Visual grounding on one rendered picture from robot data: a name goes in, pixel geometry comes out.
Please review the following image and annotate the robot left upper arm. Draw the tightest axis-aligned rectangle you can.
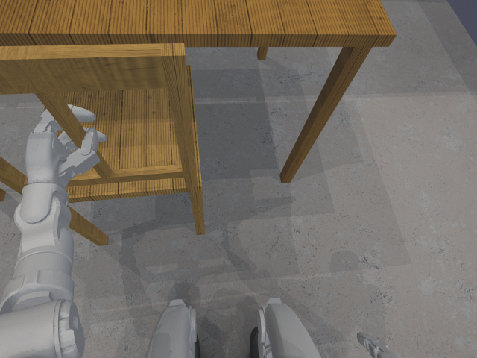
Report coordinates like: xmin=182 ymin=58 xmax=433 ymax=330
xmin=0 ymin=299 xmax=85 ymax=358

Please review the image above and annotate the right robot hand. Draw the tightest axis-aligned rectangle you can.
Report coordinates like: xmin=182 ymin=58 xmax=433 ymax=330
xmin=357 ymin=332 xmax=399 ymax=358

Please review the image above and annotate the left robot hand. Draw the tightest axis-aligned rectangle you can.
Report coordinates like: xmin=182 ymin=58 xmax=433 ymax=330
xmin=25 ymin=104 xmax=107 ymax=190

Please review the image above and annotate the table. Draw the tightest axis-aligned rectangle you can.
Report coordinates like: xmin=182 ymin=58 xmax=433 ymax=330
xmin=0 ymin=0 xmax=397 ymax=201

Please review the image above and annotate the robot right thigh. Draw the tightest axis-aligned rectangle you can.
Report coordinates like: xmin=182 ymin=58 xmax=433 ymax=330
xmin=257 ymin=304 xmax=322 ymax=358

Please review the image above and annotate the robot left forearm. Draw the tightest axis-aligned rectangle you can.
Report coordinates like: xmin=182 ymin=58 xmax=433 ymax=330
xmin=0 ymin=182 xmax=75 ymax=315

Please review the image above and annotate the chair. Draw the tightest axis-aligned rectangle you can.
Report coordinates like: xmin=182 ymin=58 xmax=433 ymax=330
xmin=0 ymin=43 xmax=205 ymax=246

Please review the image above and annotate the right robot shin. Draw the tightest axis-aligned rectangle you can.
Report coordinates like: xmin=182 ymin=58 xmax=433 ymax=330
xmin=258 ymin=298 xmax=281 ymax=358

